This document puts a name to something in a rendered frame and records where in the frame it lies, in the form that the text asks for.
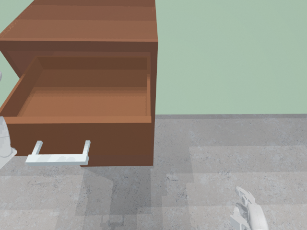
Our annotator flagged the handle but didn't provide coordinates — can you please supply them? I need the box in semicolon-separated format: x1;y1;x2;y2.
25;140;91;166

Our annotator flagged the robot right hand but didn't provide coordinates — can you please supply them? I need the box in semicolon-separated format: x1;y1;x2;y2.
230;186;269;230

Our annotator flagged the robot left hand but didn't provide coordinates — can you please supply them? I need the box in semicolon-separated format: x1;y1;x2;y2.
0;71;17;169

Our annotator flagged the drawer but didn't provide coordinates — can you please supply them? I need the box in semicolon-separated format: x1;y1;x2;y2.
0;56;151;156

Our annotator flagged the cabinet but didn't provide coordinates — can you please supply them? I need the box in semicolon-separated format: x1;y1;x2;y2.
0;0;158;167

